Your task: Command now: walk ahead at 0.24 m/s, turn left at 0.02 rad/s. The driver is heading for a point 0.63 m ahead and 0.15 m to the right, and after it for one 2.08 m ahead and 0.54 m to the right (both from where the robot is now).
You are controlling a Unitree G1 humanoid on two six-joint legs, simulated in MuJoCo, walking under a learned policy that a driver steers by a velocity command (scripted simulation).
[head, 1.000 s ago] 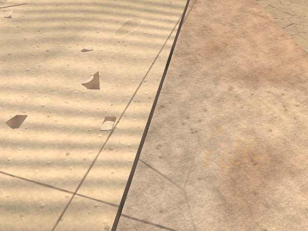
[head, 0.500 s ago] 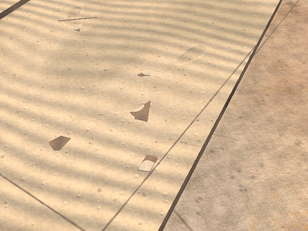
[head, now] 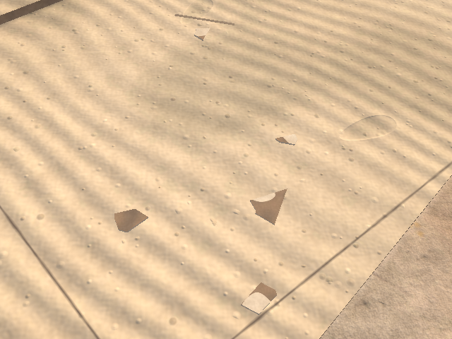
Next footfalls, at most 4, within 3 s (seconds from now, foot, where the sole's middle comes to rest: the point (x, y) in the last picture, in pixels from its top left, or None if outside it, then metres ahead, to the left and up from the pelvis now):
0.08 right None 0.18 -0.12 -0.69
0.26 right None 0.18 -0.12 -0.78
0.64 left None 0.36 0.07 -0.69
1.14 right None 0.25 -0.19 -0.78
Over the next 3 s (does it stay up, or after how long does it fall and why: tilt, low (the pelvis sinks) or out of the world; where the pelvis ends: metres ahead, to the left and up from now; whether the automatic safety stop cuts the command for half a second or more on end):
stays up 0.56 -0.19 0.07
